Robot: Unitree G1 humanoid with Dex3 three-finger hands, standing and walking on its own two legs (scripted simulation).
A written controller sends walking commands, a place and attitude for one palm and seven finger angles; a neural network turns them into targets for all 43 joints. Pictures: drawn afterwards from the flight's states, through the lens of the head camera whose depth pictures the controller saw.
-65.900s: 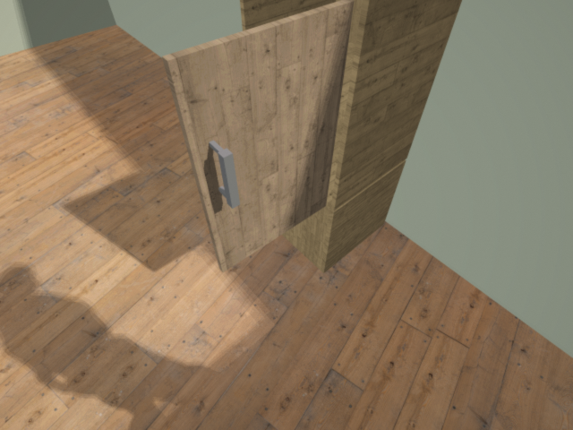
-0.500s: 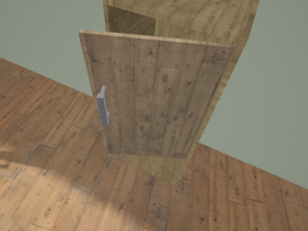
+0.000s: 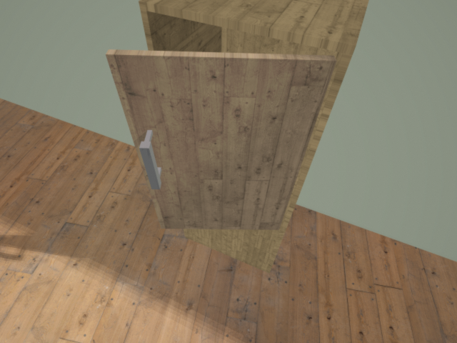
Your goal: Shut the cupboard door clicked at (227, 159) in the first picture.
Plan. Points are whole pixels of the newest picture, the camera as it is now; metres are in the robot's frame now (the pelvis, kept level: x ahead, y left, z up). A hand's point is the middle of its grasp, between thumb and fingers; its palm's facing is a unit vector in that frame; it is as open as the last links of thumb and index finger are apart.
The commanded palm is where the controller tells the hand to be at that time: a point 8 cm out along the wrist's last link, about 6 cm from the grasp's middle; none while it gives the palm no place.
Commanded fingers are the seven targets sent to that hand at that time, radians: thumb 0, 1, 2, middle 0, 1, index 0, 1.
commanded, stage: look again from close up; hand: left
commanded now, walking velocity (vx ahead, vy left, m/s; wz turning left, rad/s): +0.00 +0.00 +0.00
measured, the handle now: (152, 160) +0.48 +0.20 +0.01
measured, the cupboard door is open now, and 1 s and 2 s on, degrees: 24 24 24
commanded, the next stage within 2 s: raise the hand and make a fist in 0.44 s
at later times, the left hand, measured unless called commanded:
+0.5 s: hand out of the picture +0.00 +0.11 -0.17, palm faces +0.00 -0.98 -0.20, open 7.3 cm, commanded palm none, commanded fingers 0.00 0.90 0.90 -0.20 -0.30 -0.20 -0.30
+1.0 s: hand out of the picture +0.13 +0.12 -0.08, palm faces +0.10 -0.99 +0.02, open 6.0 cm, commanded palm +0.12 +0.18 -0.05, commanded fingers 0.00 0.90 0.90 -0.62 -0.76 -0.62 -0.76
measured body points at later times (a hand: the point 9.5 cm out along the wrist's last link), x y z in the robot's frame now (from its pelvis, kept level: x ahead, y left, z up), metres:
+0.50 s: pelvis +0.01 -0.05 +0.00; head +0.02 -0.07 +0.45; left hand +0.00 +0.16 -0.15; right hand +0.01 -0.27 -0.17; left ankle +0.00 +0.08 -0.74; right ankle -0.01 -0.16 -0.74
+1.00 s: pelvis -0.02 -0.06 -0.09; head +0.03 -0.05 +0.36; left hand +0.12 +0.17 -0.08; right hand +0.22 -0.31 -0.11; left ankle +0.00 +0.09 -0.74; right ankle -0.01 -0.16 -0.74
